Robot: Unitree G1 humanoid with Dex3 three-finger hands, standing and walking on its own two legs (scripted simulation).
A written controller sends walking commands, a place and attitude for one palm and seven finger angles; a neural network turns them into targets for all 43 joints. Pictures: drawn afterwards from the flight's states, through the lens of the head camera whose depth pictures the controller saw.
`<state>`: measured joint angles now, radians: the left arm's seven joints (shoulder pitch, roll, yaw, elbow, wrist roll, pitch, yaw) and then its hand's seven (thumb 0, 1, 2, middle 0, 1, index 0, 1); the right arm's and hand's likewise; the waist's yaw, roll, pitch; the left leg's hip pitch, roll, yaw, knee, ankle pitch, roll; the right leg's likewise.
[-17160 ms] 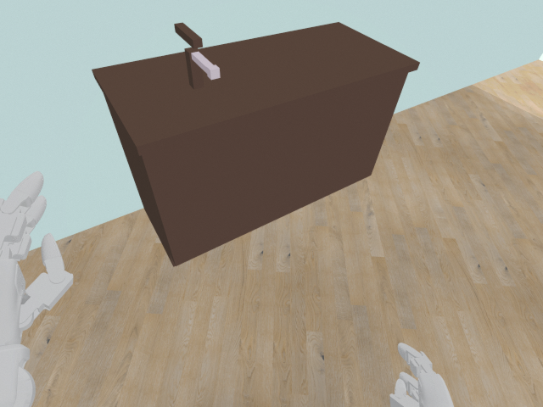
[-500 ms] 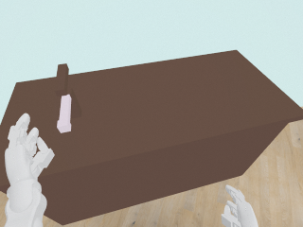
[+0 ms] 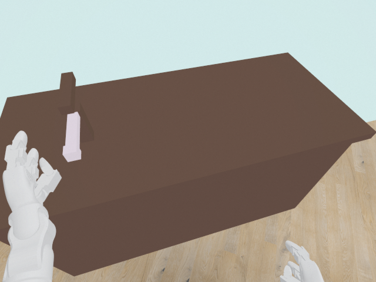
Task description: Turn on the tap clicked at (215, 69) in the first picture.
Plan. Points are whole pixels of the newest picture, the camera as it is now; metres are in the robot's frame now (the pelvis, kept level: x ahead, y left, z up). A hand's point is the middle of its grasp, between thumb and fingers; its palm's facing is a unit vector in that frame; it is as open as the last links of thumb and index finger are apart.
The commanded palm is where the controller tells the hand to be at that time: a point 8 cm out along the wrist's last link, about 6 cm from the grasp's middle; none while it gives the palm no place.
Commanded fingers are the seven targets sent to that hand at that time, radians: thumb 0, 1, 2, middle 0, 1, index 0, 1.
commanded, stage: reach beside the lever's end, fingers flat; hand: left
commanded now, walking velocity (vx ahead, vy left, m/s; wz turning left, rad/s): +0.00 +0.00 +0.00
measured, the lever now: (72, 152) +0.35 +0.29 +0.07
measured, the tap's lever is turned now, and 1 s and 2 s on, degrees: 0 0 8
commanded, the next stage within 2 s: push the lever round in 1.00 s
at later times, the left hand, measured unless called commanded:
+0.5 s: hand (52, 161) +0.32 +0.32 +0.07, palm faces +0.58 -0.81 -0.09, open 7.8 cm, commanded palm +0.28 +0.35 +0.07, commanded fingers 0.00 0.90 0.90 -0.15 -0.15 -0.15 -0.15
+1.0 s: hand (55, 166) +0.32 +0.32 +0.06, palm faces +0.55 -0.83 -0.07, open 7.8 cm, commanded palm +0.27 +0.35 +0.07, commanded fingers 0.00 0.90 0.90 -0.15 -0.15 -0.15 -0.15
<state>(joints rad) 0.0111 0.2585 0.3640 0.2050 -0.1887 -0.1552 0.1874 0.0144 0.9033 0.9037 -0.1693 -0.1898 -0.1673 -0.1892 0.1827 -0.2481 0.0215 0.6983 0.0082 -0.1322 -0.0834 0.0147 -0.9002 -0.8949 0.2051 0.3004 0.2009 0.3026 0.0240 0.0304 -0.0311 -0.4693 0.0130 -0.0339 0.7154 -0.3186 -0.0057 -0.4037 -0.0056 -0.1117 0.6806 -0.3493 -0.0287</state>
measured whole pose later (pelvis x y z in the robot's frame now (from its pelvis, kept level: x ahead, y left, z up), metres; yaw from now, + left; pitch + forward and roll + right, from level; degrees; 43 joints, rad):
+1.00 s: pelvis +0.00 +0.01 -0.01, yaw +0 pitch +8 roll -2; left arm -0.14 0.32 0.42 0.44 -0.20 -0.20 0.10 0.01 0.90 0.90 -0.15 -0.15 -0.15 -0.15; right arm 0.20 -0.25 0.02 0.68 0.02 -0.09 -0.08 0.01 -0.90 -0.89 0.21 0.30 0.20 0.30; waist 0.01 0.03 -0.06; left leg -0.57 0.01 -0.04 0.79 -0.35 0.01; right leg -0.49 -0.01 -0.11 0.73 -0.37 -0.02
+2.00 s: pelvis +0.00 +0.00 -0.01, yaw +0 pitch +7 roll -2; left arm -0.11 0.20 0.31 0.34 -0.13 -0.23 0.30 0.02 0.94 0.91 -0.16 -0.15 -0.15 -0.15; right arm 0.21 -0.25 0.01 0.67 0.00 -0.07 -0.05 0.01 -0.90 -0.89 0.20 0.30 0.20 0.30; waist 0.01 0.04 -0.07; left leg -0.56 0.02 -0.04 0.80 -0.36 -0.01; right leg -0.49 0.00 -0.11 0.75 -0.38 -0.03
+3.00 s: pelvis +0.00 +0.00 -0.01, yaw +0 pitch +7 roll -1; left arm -0.33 0.05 0.21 0.49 0.04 -0.14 0.73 0.00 0.91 0.91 -0.16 -0.15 -0.15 -0.15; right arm 0.17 -0.21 -0.01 0.72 -0.05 0.02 -0.02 0.01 -0.90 -0.89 0.20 0.30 0.20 0.30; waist -0.01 0.02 -0.09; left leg -0.56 0.02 -0.05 0.78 -0.35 -0.01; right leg -0.49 0.00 -0.12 0.74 -0.38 -0.04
